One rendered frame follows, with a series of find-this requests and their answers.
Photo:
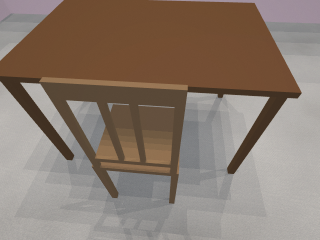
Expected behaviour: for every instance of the table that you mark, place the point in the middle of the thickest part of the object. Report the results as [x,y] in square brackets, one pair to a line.
[222,48]

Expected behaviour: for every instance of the chair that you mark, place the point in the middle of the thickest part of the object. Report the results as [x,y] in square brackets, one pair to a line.
[136,139]

